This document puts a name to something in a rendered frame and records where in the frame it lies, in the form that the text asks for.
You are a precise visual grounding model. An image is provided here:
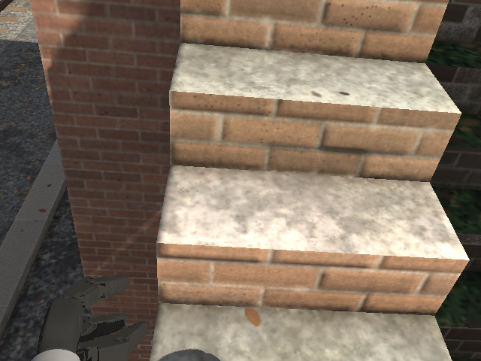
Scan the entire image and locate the robot left hand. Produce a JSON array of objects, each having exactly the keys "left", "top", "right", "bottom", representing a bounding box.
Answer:
[{"left": 36, "top": 275, "right": 147, "bottom": 361}]

